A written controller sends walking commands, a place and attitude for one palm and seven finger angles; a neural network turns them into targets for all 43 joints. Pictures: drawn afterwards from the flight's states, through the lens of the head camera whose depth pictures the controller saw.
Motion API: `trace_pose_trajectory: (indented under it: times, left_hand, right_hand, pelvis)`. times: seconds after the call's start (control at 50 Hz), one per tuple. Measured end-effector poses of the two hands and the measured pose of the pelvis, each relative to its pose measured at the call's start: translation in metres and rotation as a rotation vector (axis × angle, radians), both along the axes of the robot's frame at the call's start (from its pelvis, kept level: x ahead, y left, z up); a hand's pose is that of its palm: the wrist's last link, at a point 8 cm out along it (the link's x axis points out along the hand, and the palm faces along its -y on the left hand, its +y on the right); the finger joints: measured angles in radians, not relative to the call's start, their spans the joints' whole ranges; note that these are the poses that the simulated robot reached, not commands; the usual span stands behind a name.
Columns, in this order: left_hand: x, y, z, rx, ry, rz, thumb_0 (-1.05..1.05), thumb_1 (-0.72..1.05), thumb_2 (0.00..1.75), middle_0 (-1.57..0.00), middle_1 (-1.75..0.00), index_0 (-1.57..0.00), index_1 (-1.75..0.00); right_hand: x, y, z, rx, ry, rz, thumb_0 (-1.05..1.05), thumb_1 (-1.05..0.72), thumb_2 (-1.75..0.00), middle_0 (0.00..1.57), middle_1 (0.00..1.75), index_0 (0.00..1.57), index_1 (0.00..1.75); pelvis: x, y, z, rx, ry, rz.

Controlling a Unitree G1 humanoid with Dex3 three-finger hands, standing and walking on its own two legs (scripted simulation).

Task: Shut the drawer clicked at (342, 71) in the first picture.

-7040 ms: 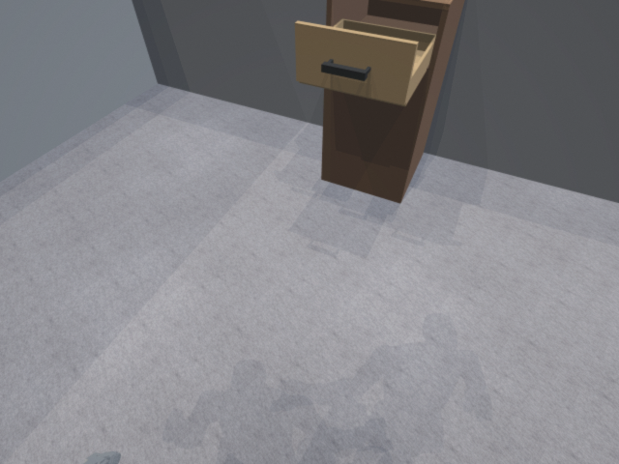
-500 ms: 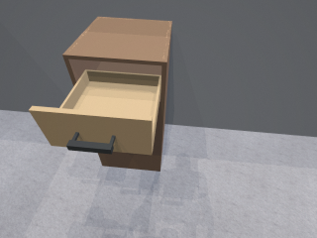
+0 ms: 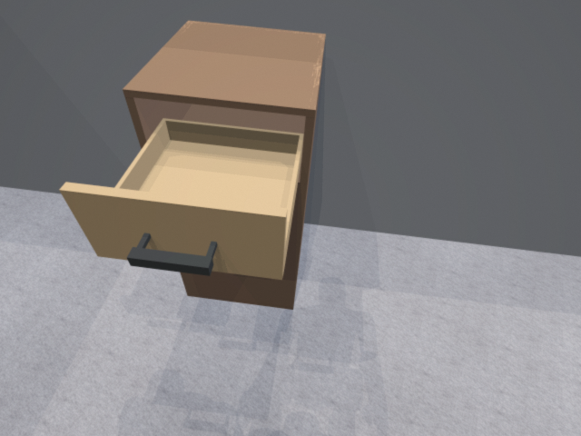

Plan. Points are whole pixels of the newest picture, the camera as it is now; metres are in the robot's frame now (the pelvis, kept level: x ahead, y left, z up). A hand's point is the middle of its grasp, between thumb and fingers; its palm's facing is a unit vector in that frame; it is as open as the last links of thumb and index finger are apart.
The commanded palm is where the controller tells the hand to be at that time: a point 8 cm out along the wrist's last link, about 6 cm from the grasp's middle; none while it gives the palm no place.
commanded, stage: shuffle to correct the standing spot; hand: left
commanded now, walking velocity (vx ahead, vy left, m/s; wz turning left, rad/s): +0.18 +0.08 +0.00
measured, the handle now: (175, 251) +0.40 +0.23 -0.02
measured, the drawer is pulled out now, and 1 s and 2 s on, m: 0.30 0.30 0.30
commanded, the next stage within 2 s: come to a stop and stand still in 0.38 s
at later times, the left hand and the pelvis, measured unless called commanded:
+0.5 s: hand out of the picture +0.07 +0.20 -0.18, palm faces +0.03 -0.99 -0.16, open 7.4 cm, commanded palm none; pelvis +0.08 +0.03 +0.00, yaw -2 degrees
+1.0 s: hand (164, 435) +0.16 +0.21 -0.17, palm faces +0.04 -0.98 -0.19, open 7.2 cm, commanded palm none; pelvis +0.07 +0.03 +0.00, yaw -1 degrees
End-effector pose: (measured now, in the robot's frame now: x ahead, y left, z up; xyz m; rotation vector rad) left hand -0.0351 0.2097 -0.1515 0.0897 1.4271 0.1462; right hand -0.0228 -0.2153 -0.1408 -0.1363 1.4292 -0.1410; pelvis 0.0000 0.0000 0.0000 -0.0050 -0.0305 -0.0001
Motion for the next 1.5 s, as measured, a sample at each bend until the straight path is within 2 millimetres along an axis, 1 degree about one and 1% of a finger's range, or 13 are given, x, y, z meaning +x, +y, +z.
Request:
trace_pose_trajectory:
  times: [0.12,0.24,0.42,0.48,0.56,0.68,0.76,0.9,1.0,1.12,1.2,1.34,1.5]
  left_hand:
    - [0.008,0.009,-0.007,-0.016,0.026,0.013,0.00,0.91,0.90,-0.20,-0.30,-0.20,-0.30]
    - [0.039,0.017,-0.003,0.004,-0.017,0.011,0.00,0.91,0.90,-0.20,-0.30,-0.20,-0.30]
    - [0.066,0.035,-0.009,0.006,0.008,0.022,0.00,0.91,0.90,-0.20,-0.30,-0.20,-0.30]
    - [0.090,0.040,-0.002,0.010,0.007,-0.011,0.00,0.91,0.90,-0.20,-0.30,-0.20,-0.30]
    - [0.137,0.046,0.009,0.036,-0.063,-0.050,0.01,0.93,0.90,-0.20,-0.30,-0.20,-0.30]
    - [0.205,0.046,0.018,0.088,-0.222,-0.080,0.01,0.93,0.90,-0.20,-0.30,-0.20,-0.30]
    - [0.220,0.038,0.015,0.097,-0.271,-0.087,0.00,0.92,0.90,-0.19,-0.30,-0.20,-0.30]
    - [0.204,0.032,0.005,0.052,-0.267,-0.073,0.00,0.92,0.90,-0.20,-0.30,-0.20,-0.30]
    - [0.184,0.045,0.008,0.048,-0.242,-0.053,-0.01,0.93,0.90,-0.20,-0.30,-0.20,-0.30]
    - [0.135,0.052,0.012,0.080,-0.185,-0.008,-0.01,0.93,0.90,-0.20,-0.30,-0.20,-0.30]
    - [0.093,0.046,0.014,0.072,-0.073,-0.025,0.00,0.92,0.90,-0.20,-0.30,-0.20,-0.30]
    - [0.045,0.030,0.012,0.026,0.032,-0.020,0.00,0.91,0.90,-0.20,-0.30,-0.20,-0.30]
    - [0.033,0.018,0.007,-0.012,0.035,0.006,0.00,0.91,0.90,-0.20,-0.30,-0.20,-0.30]
  right_hand:
    - [0.003,0.010,0.001,-0.016,0.011,-0.017,0.01,-0.91,-0.89,0.19,0.30,0.20,0.30]
    - [0.014,0.022,-0.004,0.008,0.032,-0.018,0.01,-0.91,-0.89,0.19,0.30,0.20,0.30]
    - [0.080,0.035,-0.005,-0.013,-0.072,0.006,0.01,-0.91,-0.89,0.20,0.30,0.20,0.30]
    - [0.085,0.038,0.000,-0.018,-0.095,-0.011,0.01,-0.91,-0.89,0.20,0.30,0.20,0.30]
    - [0.077,0.042,0.003,0.001,-0.049,-0.031,0.01,-0.91,-0.89,0.19,0.30,0.20,0.30]
    - [0.061,0.042,-0.010,0.043,0.077,-0.045,0.01,-0.91,-0.89,0.20,0.30,0.20,0.30]
    - [0.069,0.031,-0.022,0.040,0.096,-0.068,0.01,-0.91,-0.89,0.20,0.30,0.20,0.30]
    - [0.095,0.025,-0.014,-0.002,-0.040,-0.066,0.01,-0.91,-0.89,0.19,0.30,0.20,0.30]
    - [0.089,0.035,-0.004,-0.004,-0.082,-0.056,0.00,-0.91,-0.89,0.19,0.30,0.20,0.30]
    - [0.085,0.033,-0.007,0.002,-0.050,-0.012,0.02,-0.93,-0.89,0.20,0.30,0.20,0.30]
    - [0.084,0.028,-0.006,0.005,-0.076,-0.024,0.02,-0.93,-0.89,0.20,0.30,0.20,0.30]
    - [0.066,0.027,-0.002,0.010,-0.059,-0.023,0.01,-0.92,-0.89,0.19,0.30,0.20,0.30]
    - [0.034,0.037,0.000,0.022,0.026,-0.028,0.01,-0.91,-0.89,0.19,0.30,0.20,0.30]
  pelvis:
    - [0.017,0.011,-0.003,0.000,0.002,0.000]
    - [0.038,0.015,-0.005,0.004,0.006,0.003]
    - [0.067,0.032,-0.008,0.005,0.004,-0.008]
    - [0.075,0.035,-0.002,-0.001,0.002,-0.023]
    - [0.085,0.033,0.004,0.000,0.004,-0.035]
    - [0.102,0.023,-0.003,0.024,-0.014,-0.013]
    - [0.103,0.018,-0.011,0.014,-0.014,0.007]
    - [0.081,0.023,-0.011,0.022,-0.015,0.000]
    - [0.070,0.031,-0.005,0.022,-0.010,-0.015]
    - [0.064,0.030,-0.003,0.037,0.014,-0.013]
    - [0.054,0.031,0.002,0.023,0.004,-0.020]
    - [0.043,0.029,0.005,0.016,-0.002,-0.020]
    - [0.039,0.028,0.005,0.010,0.010,-0.007]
